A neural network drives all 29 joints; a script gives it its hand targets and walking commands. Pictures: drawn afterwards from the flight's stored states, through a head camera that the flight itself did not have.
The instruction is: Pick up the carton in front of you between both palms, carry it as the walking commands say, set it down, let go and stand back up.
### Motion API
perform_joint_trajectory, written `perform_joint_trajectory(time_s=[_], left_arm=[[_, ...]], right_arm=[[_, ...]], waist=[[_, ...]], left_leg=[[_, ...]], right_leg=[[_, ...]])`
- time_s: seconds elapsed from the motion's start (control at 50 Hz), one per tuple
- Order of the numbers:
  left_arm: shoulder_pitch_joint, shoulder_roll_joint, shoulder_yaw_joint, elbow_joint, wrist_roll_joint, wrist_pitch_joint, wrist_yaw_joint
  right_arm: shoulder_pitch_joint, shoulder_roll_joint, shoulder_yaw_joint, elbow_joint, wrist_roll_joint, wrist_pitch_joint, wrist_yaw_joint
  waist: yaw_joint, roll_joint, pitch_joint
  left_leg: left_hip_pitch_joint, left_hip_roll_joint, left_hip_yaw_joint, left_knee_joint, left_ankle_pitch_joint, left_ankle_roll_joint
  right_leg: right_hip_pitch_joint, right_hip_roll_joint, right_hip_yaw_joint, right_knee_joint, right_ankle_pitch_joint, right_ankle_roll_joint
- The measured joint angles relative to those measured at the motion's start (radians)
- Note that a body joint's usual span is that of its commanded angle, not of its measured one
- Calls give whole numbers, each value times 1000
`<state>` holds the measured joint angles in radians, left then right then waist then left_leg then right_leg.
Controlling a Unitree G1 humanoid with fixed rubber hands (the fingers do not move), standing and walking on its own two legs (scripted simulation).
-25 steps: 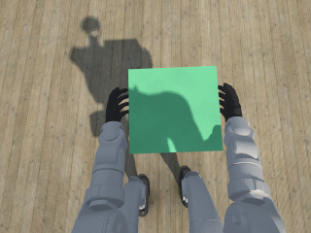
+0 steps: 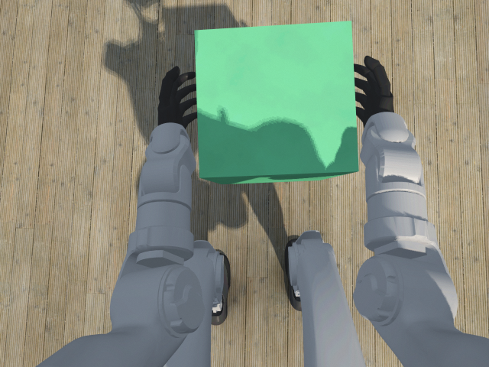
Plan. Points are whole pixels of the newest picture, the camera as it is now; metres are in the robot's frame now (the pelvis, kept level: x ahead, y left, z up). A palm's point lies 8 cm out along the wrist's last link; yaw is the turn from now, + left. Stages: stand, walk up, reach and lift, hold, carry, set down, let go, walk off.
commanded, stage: set down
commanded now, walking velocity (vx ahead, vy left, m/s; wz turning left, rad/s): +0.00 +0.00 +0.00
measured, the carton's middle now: (270, 122) +0.48 -0.06 -0.16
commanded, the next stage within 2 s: none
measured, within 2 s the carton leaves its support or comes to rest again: rests again in 1.20 s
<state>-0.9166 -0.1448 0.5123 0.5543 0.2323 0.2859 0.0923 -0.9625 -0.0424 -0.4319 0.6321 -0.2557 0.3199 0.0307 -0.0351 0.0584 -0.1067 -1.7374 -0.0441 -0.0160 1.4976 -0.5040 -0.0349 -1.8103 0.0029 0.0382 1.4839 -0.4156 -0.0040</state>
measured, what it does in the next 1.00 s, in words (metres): lowers itself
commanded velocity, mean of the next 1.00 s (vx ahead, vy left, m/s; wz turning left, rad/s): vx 0.00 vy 0.00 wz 0.00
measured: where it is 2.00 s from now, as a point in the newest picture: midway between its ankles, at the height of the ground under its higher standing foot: (257, 294)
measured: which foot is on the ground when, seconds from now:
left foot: down 0.00-1.00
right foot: down 0.00-1.00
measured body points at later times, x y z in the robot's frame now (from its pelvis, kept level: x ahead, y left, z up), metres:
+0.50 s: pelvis -0.02 +0.00 -0.11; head +0.33 -0.05 +0.17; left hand +0.52 +0.08 -0.25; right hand +0.51 -0.22 -0.25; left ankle +0.07 +0.13 -0.53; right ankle +0.10 -0.12 -0.53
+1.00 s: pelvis -0.02 +0.00 -0.18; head +0.36 -0.05 +0.05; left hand +0.55 +0.08 -0.36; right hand +0.54 -0.23 -0.35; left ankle +0.07 +0.13 -0.53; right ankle +0.10 -0.12 -0.53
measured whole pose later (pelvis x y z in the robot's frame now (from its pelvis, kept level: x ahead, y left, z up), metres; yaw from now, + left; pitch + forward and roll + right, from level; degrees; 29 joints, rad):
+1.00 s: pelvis -0.02 +0.00 -0.18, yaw +2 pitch +39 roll +3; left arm -1.42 0.14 0.29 0.84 -0.04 0.25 0.22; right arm -1.48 -0.34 -0.22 0.93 0.00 0.29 -0.04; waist -0.08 0.06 0.34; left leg -2.19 -0.11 -0.02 2.16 -0.66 -0.07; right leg -2.28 0.00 0.04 2.14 -0.54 0.00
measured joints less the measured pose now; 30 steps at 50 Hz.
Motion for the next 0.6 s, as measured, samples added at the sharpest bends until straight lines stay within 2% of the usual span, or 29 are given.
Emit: perform_joint_trajectory(time_s=[0.18, 0.44, 0.6], left_arm=[[-103, 60, -9, 38, -43, 14, 10], [-263, 114, -20, 106, -60, 6, 38], [-362, 164, -70, 146, -116, -6, 75]], right_arm=[[-104, -40, 38, 31, 36, 18, -38], [-266, -127, 63, 112, 74, 10, -45], [-380, -197, 106, 175, 128, -8, -53]], waist=[[-1, 5, 20], [-20, 7, 136], [-31, 4, 262]], left_leg=[[-174, -11, -8, 159, -38, -20], [-337, -25, -4, 340, -70, -21], [-400, -31, 5, 456, -96, -20]], right_leg=[[-182, 4, -1, 161, -31, -7], [-350, 11, 8, 333, -49, 1], [-416, 13, 17, 446, -67, 9]])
